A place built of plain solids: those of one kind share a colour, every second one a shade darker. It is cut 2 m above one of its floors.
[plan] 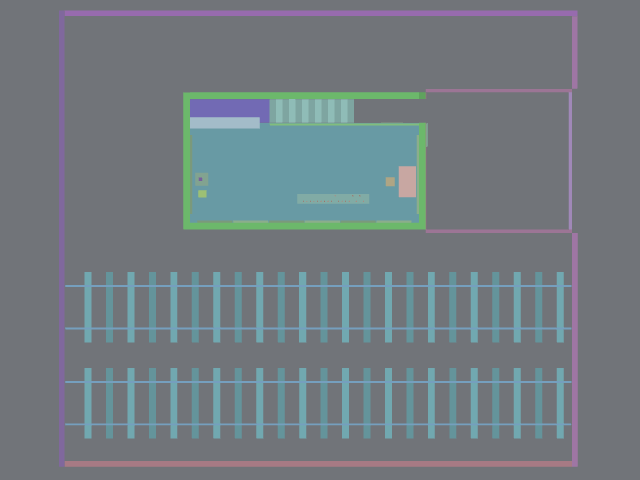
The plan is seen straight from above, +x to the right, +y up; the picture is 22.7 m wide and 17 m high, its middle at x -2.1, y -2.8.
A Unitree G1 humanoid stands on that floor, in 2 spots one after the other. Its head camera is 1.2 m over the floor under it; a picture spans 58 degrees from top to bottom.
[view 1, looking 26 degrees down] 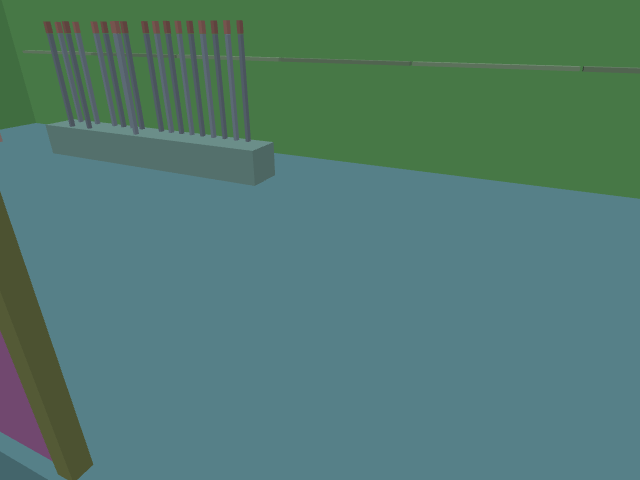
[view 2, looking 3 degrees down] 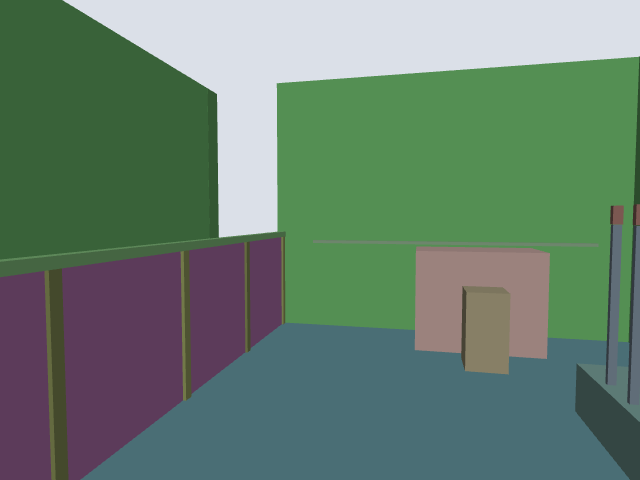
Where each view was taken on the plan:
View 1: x -4.88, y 1.77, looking -65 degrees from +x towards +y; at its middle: upper_front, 2.74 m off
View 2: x -3.27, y -0.22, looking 13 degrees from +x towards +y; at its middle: win_board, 4.79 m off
